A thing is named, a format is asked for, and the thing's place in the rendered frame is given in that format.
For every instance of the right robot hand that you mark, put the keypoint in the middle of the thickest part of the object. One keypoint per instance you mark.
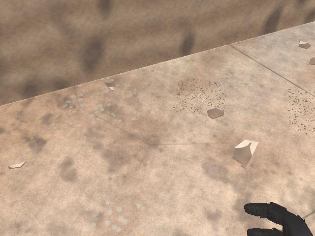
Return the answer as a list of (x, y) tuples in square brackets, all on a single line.
[(293, 225)]

